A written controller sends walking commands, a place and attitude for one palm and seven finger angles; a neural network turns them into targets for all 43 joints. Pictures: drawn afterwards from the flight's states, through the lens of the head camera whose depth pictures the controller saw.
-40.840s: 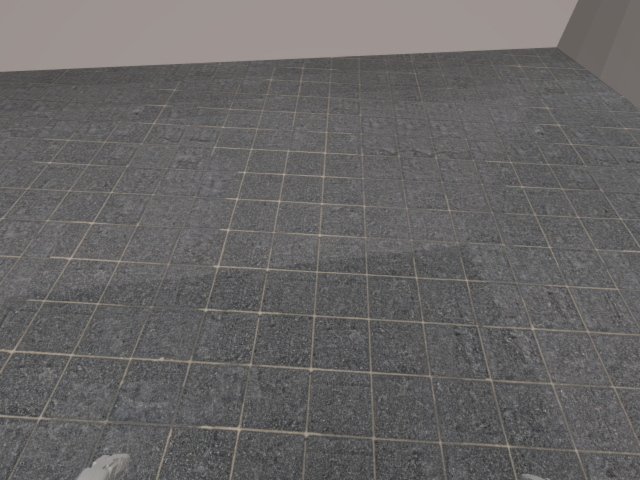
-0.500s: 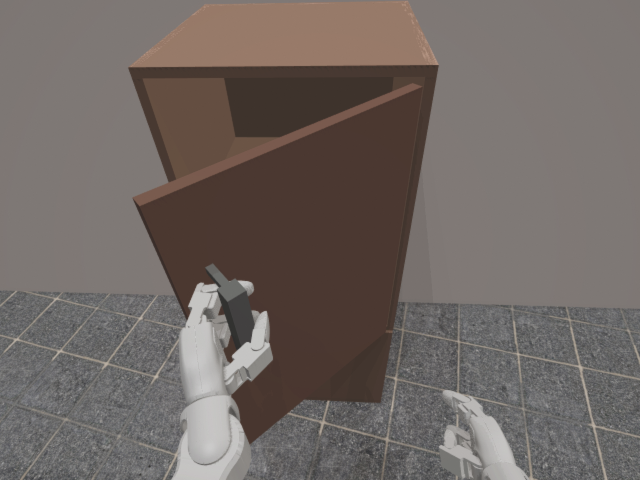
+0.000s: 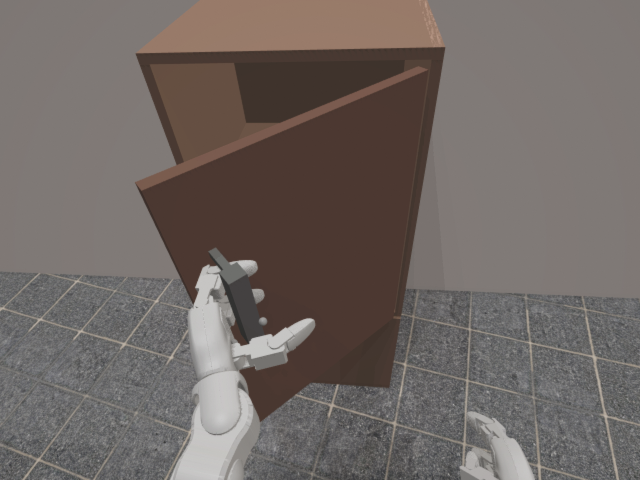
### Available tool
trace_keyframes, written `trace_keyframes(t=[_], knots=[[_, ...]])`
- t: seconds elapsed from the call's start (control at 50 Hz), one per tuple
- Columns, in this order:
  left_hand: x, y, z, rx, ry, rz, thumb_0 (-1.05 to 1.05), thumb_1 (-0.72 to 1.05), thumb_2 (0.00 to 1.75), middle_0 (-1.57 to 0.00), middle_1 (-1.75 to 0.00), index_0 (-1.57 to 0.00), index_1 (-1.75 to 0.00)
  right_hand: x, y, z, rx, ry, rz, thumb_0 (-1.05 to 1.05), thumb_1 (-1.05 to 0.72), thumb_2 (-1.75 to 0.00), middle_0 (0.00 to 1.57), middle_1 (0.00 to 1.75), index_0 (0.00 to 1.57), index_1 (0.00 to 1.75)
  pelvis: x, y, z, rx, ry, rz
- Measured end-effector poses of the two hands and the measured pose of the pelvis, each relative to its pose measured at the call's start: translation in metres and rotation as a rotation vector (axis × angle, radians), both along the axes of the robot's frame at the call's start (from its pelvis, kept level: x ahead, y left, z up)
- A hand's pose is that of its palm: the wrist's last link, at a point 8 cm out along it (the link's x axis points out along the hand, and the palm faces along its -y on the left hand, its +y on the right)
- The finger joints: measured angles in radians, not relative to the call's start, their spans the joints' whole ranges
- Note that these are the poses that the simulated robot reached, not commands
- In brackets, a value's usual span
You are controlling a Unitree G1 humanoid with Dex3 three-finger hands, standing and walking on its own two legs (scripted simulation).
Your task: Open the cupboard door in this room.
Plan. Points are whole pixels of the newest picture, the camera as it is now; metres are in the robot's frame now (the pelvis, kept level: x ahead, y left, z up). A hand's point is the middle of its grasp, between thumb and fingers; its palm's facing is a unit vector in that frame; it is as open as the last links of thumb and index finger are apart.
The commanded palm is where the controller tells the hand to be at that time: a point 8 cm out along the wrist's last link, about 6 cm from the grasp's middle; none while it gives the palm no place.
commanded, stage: open thumb and fingers to let go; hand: left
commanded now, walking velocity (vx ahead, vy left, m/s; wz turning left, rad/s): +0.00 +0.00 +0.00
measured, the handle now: (235, 296) +0.31 +0.12 +0.10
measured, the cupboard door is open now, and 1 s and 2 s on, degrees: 44 46 44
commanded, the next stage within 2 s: slide the hand sideways off the handle in 0.38 s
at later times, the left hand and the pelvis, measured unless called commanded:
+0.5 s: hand (256, 317) +0.28 +0.09 +0.10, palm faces +0.28 -0.96 -0.01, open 14.6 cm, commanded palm +0.23 +0.13 +0.10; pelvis -0.01 +0.04 +0.00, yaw +0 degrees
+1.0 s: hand (248, 358) +0.23 +0.09 +0.10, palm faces -0.12 -0.99 -0.01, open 16.1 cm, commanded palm +0.20 +0.17 +0.10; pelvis -0.01 +0.04 +0.00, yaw -3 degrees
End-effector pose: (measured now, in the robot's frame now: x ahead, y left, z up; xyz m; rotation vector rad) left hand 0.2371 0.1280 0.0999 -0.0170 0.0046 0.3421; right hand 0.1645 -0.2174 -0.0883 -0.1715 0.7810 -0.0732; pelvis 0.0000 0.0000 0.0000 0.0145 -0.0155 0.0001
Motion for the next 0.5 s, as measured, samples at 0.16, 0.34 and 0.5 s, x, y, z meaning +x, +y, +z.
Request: trace_keyframes(t=[0.16,0.34,0.5], knots=[[0.003,0.002,0.0,0.007,-0.002,-0.008,-0.01,-0.39,0.35,-0.3,-1.12,-0.32,-1.12,0.008,0.017,0.007,0.0,-0.026,0.022,0.01,-0.91,-0.9,0.2,0.3,0.2,0.3,-0.002,0.011,0.0,-0.007,-0.001,0.0],[0.01,0.008,0.0,0.017,-0.001,-0.039,-0.01,-0.49,0.31,-0.32,-0.83,-0.32,-0.83,0.012,0.039,0.01,0.01,-0.022,0.035,0.01,-0.9,-0.9,0.2,0.3,0.2,0.3,-0.002,0.027,-0.001,-0.017,0.001,-0.006],[0.009,0.011,0.0,0.024,0.001,-0.061,-0.02,-0.5,0.3,-0.41,-0.65,-0.4,-0.67,0.009,0.055,0.005,0.028,-0.001,0.054,0.01,-0.9,-0.9,0.21,0.3,0.2,0.3,-0.007,0.038,-0.004,-0.023,0.003,-0.005]])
